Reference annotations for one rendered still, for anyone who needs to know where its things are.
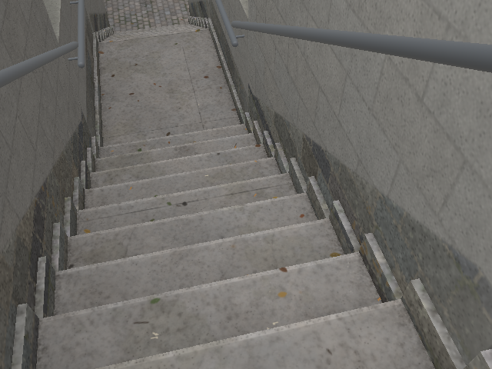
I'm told stairs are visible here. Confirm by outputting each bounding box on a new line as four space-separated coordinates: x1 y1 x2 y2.
101 23 204 42
36 124 435 369

